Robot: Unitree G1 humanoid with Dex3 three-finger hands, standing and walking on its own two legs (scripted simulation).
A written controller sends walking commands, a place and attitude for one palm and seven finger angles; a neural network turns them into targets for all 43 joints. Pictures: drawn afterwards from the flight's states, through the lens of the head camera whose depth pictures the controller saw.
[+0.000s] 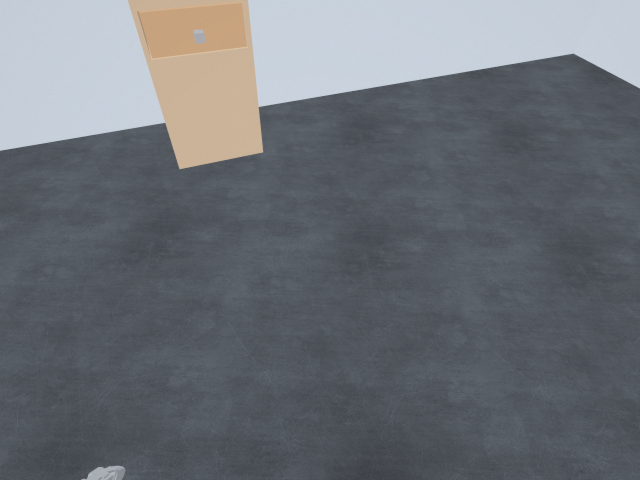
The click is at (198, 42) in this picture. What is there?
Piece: drawer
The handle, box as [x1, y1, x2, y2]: [193, 29, 205, 43]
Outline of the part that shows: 193,30 196,43 205,42 202,30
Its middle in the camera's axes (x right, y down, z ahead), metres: -0.49 -0.80 +1.52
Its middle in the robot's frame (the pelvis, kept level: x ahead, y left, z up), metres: +1.65 +0.57 -0.13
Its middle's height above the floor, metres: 0.64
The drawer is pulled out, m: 0.00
